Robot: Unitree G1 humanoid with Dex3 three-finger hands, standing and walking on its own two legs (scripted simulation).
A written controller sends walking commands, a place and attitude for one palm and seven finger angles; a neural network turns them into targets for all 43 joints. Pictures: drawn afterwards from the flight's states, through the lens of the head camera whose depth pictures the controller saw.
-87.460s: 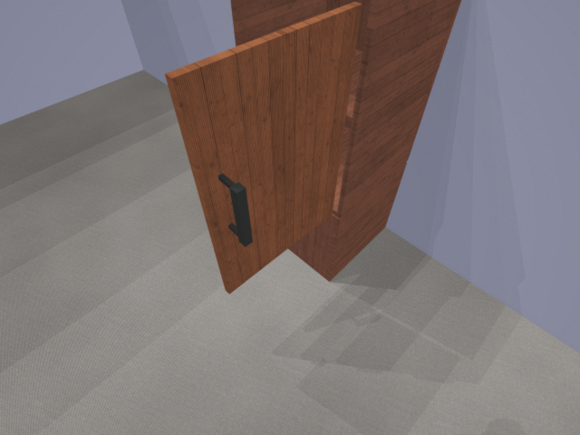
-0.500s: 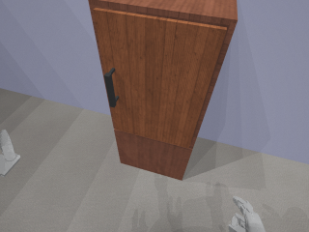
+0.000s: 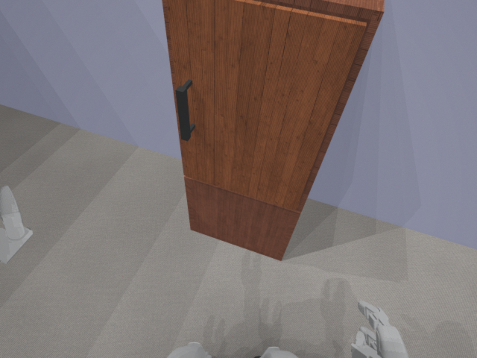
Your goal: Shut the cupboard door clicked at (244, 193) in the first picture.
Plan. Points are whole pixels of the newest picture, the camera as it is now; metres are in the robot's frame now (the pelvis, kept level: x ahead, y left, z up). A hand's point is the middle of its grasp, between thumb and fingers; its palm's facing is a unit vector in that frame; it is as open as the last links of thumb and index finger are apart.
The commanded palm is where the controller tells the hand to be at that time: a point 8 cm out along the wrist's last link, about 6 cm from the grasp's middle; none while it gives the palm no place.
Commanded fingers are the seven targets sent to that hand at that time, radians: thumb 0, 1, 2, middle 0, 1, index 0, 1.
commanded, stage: step back with the hand held close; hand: left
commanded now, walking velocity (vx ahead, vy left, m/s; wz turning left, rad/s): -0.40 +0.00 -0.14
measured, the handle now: (187, 111) +0.70 +0.15 +0.00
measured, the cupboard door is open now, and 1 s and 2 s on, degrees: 0 0 0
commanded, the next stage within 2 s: stop stepping back and stand still in 0.30 s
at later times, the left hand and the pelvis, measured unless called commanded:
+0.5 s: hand (14, 315) +0.13 +0.21 +0.21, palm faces +0.29 -0.87 -0.41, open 7.4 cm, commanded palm +0.07 +0.27 +0.20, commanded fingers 0.00 0.90 0.90 -0.20 -0.30 -0.20 -0.30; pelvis -0.10 -0.02 +0.01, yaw -6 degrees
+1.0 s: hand out of the picture +0.09 +0.26 +0.22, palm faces +0.33 -0.83 -0.45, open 7.4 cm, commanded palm +0.06 +0.30 +0.20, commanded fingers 0.00 0.90 0.90 -0.20 -0.30 -0.20 -0.30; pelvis -0.13 +0.02 +0.02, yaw -10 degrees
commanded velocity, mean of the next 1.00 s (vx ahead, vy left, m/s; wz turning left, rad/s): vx -0.06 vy -0.01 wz -0.06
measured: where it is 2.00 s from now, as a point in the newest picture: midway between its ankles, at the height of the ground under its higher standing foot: outside the picture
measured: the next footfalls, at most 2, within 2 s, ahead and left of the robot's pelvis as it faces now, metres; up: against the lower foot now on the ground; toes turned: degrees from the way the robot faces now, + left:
right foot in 0.36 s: -0.14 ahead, -0.15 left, +0.00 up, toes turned -3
right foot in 0.84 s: -0.12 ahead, -0.06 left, +0.00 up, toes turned -9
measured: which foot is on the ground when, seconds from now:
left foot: down 0.00-0.86, up 0.88-1.00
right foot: down 0.00-0.06, up 0.08-0.34, down 0.36-0.70, up 0.72-0.82, down 0.84-1.00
